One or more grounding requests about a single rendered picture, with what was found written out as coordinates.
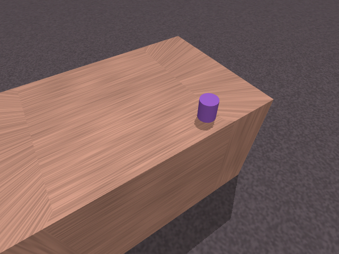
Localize can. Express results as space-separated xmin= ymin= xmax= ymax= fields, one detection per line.
xmin=197 ymin=93 xmax=219 ymax=123

